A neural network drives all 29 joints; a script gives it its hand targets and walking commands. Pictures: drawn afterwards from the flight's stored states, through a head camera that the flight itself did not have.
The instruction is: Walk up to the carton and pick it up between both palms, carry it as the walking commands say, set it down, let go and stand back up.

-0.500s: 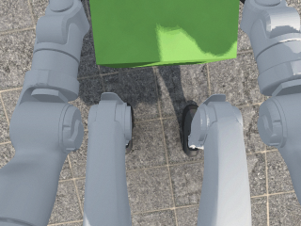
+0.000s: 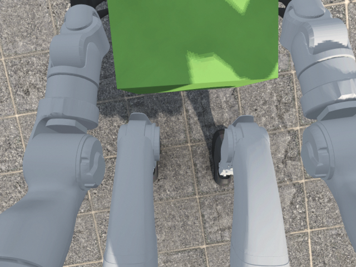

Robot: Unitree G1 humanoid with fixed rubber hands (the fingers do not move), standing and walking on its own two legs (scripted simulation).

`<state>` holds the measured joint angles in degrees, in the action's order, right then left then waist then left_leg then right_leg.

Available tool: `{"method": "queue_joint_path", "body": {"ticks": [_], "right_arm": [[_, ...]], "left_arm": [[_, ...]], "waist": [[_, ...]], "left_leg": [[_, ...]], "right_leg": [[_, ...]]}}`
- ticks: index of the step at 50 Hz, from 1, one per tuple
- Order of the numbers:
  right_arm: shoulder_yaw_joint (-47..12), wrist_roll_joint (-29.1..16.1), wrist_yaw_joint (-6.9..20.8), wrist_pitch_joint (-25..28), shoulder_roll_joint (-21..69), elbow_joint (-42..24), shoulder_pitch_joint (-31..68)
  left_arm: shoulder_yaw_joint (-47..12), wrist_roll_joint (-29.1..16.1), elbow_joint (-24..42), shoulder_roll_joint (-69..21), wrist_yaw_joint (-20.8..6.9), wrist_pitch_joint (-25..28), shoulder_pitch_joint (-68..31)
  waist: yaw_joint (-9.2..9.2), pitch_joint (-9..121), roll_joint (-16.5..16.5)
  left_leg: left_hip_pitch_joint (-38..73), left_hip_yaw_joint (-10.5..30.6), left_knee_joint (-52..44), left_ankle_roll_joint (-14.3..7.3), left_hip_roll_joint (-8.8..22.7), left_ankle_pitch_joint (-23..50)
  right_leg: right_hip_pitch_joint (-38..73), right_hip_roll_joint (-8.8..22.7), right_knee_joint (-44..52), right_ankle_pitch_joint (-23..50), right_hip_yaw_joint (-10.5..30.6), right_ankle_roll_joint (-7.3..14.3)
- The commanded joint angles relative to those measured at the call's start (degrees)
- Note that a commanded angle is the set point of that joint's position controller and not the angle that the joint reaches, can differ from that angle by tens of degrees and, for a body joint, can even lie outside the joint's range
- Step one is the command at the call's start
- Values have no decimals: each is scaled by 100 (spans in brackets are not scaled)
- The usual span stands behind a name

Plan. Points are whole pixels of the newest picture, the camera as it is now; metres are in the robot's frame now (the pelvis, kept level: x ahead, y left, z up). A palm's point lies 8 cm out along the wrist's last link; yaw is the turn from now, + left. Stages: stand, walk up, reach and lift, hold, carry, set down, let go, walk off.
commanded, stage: reach and lift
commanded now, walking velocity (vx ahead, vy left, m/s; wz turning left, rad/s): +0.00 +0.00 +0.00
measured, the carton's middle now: (187, 14) +0.56 +0.02 -0.18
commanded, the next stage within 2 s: none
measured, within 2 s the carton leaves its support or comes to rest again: neither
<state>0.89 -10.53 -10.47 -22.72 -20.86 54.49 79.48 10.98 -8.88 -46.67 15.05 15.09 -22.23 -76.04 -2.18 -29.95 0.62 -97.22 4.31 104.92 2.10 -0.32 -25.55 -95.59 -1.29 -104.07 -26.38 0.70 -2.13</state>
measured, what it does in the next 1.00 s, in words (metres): rises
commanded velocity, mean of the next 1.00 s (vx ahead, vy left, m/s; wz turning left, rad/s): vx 0.00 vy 0.00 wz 0.00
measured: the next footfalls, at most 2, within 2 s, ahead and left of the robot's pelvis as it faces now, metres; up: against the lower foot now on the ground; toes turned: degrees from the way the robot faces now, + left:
none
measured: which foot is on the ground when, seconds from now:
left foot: down 0.00-1.00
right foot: down 0.00-1.00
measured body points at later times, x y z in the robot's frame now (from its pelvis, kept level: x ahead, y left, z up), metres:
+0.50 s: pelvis +0.00 +0.00 +0.05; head +0.29 +0.02 +0.39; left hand +0.52 +0.19 -0.02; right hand +0.54 -0.16 -0.02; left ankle +0.17 +0.13 -0.45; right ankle +0.17 -0.13 -0.45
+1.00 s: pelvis +0.01 +0.00 +0.12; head +0.27 +0.02 +0.47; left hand +0.50 +0.20 +0.05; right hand +0.53 -0.15 +0.05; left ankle +0.17 +0.13 -0.45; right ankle +0.17 -0.13 -0.45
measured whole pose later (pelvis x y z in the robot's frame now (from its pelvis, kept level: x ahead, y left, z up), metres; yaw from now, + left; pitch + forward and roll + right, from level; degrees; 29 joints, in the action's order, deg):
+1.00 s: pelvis +0.01 +0.00 +0.12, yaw +1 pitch +9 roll -2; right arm 4.4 -6.2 -9.8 -24.7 -16.9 49.5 68.7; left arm 11.9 -5.8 -41.1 10.8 15.8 -24.9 -65.2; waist -2.2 -29.5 0.8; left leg -69.4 4.4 82.2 2.1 -0.3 -22.0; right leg -67.6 -1.3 -80.8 -22.5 0.7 -2.0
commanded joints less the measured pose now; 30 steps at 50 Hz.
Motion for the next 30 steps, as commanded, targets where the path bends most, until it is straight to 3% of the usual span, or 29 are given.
{"method": "queue_joint_path", "body": {"ticks": [1, 2, 3, 4, 5, 6, 7, 8, 9, 10, 11, 12, 13, 14, 15, 16, 17, 18, 19, 20, 21, 22, 23, 24, 25, 27, 28, 29, 30], "right_arm": [[-1164, -657, 2301, 516, 7406, -3322, 4237], [-1176, -721, 2306, 571, 7344, -3406, 4497], [-993, -593, 2311, 560, 7245, -3061, 4493], [-1089, -594, 2339, 587, 7305, -3372, 4412], [-1017, -486, 2320, 603, 7393, -3066, 4476], [-1221, -571, 2312, 564, 7491, -3394, 4156], [-1173, -536, 2308, 575, 7417, -3264, 4362], [-979, -492, 2338, 593, 7237, -3307, 4428], [-1141, -574, 2337, 586, 7283, -3494, 4620], [-1251, -631, 2360, 536, 7349, -3691, 4473], [-1184, -696, 2379, 522, 7450, -3353, 4386], [-1158, -656, 2389, 524, 7428, -3595, 4356], [-1047, -587, 2427, 496, 7462, -3221, 4115], [-1116, -595, 2412, 482, 7339, -3320, 4133], [-977, -478, 2382, 507, 7226, -3305, 4294], [-1209, -620, 2397, 551, 7375, -3629, 4402], [-1076, -517, 2380, 518, 7419, -3390, 4401], [-1244, -583, 2401, 504, 7562, -3461, 4265], [-1259, -678, 2385, 481, 7487, -3605, 4223], [-1123, -593, 2353, 469, 7542, -3241, 4111], [-1113, -480, 2379, 443, 7502, -3344, 4012], [-988, -414, 2381, 456, 7511, -3124, 4137], [-1116, -440, 2386, 495, 7546, -3342, 4350], [-1146, -469, 2402, 505, 7480, -3595, 4451], [-1022, -438, 2412, 447, 7521, -3176, 4189], [-1005, -442, 2433, 415, 7476, -3331, 4241], [-1134, -510, 2452, 427, 7465, -3359, 3990], [-1007, -338, 2450, 415, 7620, -3141, 3972], [-1009, -413, 2474, 445, 7509, -3124, 4245]], "left_arm": [[-2451, -523, 2507, -7089, -2593, 202, -4232], [-2497, -583, 2324, -7259, -2588, 182, -4233], [-2414, -584, 2224, -7239, -2582, 198, -4374], [-2571, -638, 2542, -7478, -2585, 201, -4379], [-2162, -317, 1750, -7221, -2649, 207, -3965], [-2526, -577, 2444, -7411, -2642, 219, -4067], [-2353, -448, 2030, -7261, -2669, 201, -4067], [-2347, -468, 1847, -7445, -2672, 162, -3997], [-2357, -557, 2028, -7448, -2661, 147, -4041], [-2456, -523, 2267, -7520, -2649, 112, -3908], [-2437, -515, 2327, -7315, -2624, 108, -3986], [-2534, -471, 2382, -7461, -2618, 96, -3881], [-2509, -408, 2289, -7418, -2614, 107, -3817], [-2750, -623, 2728, -7523, -2624, 85, -4103], [-2482, -510, 2131, -7474, -2632, 57, -3880], [-2481, -550, 2229, -7529, -2629, 98, -3777], [-2505, -487, 2262, -7549, -2666, 86, -3961], [-2538, -487, 2455, -7466, -2655, 133, -3848], [-2733, -606, 2863, -7404, -2664, 102, -4174], [-2515, -516, 2284, -7357, -2692, 66, -3916], [-2548, -531, 2300, -7430, -2704, 59, -3786], [-2339, -436, 2196, -7250, -2721, 92, -3960], [-2292, -351, 2092, -7311, -2725, 101, -3903], [-2399, -494, 2265, -7481, -2699, 79, -3976], [-2445, -419, 2344, -7343, -2717, 65, -4098], [-2444, -495, 2546, -7299, -2701, 43, -4103], [-2529, -455, 2276, -7523, -2719, 16, -3709], [-2287, -352, 1913, -7509, -2769, 19, -3579], [-2257, -291, 1716, -7516, -2794, -14, -3505]], "waist": [[241, 14923, 273], [276, 14837, 337], [339, 14517, 341], [416, 14931, 558], [12, 14072, 330], [340, 14843, 320], [93, 14344, 287], [266, 14476, 299], [148, 14740, 217], [252, 15296, 271], [78, 14755, 409], [251, 15181, 503], [277, 14895, 441], [439, 15150, 415], [428, 14643, 321], [218, 14841, 214], [314, 14605, 325], [182, 14767, 272], [299, 15287, 418], [179, 14820, 383], [387, 14761, 147], [315, 14325, 77], [111, 14308, 0], [308, 14756, 68], [212, 14587, 323], [304, 14847, 195], [255, 14962, 370], [233, 14359, 144], [31, 14073, 263]], "left_leg": [[4623, -761, -1260, -59, -784, 1094], [4639, -711, -1253, -56, -760, 1002], [4546, -694, -1249, -30, -741, 936], [4729, -729, -1303, 16, -799, 1090], [4006, -849, -1376, -75, -739, 718], [4587, -811, -1383, -38, -827, 1130], [4224, -802, -1496, -51, -790, 919], [4557, -714, -1578, -50, -764, 872], [4582, -692, -1534, -58, -792, 825], [5147, -738, -1595, -29, -785, 1026], [5142, -627, -1747, -48, -775, 900], [5373, -657, -1705, -23, -802, 1159], [5324, -597, -1704, -25, -766, 1139], [5464, -547, -1763, 17, -767, 1080], [5041, -616, -1754, -2, -764, 896], [5266, -598, -1873, -50, -766, 1043], [4899, -651, -1846, -21, -782, 740], [5097, -663, -1898, -55, -811, 1007], [5392, -688, -1942, -33, -810, 1250], [5139, -704, -1994, -48, -774, 987], [5117, -606, -2095, -51, -785, 899], [4712, -643, -2091, -87, -787, 655], [4808, -643, -2190, -121, -787, 587], [5266, -573, -2205, -83, -831, 788], [5219, -607, -2379, -66, -757, 610], [5656, -455, -2459, -70, -760, 653], [5699, -618, -2383, -20, -780, 940], [5345, -582, -2408, -77, -760, 665], [5130, -608, -2570, -109, -767, 486]], "right_leg": [[3373, -820, 1175, 803, -671, 139], [3148, -802, 1183, 719, -645, 173], [2944, -774, 1224, 608, -640, 204], [3124, -816, 1226, 828, -670, 231], [3066, -753, 1379, 456, -554, 175], [3681, -840, 1435, 905, -580, 185], [3376, -790, 1451, 635, -564, 163], [3394, -772, 1503, 582, -629, 180], [3436, -783, 1506, 472, -578, 206], [3829, -813, 1574, 707, -641, 192], [3411, -805, 1537, 573, -612, 175], [3664, -835, 1629, 824, -633, 184], [3461, -823, 1607, 790, -649, 186], [3623, -796, 1681, 731, -615, 221], [3499, -802, 1764, 549, -588, 238], [3711, -782, 1814, 675, -589, 193], [3609, -773, 1907, 429, -540, 203], [3837, -798, 1908, 618, -513, 194], [4374, -785, 2041, 946, -415, 189], [4141, -774, 2027, 683, -421, 189], [4097, -810, 2083, 644, -543, 161], [3951, -775, 2152, 411, -483, 162], [4070, -730, 2169, 363, -399, 164], [4191, -791, 2211, 552, -484, 163], [4169, -775, 2258, 383, -441, 192], [4244, -775, 2297, 468, -511, 180], [4404, -797, 2375, 625, -459, 227], [4176, -761, 2464, 359, -385, 188], [4198, -742, 2538, 152, -392, 204]]}}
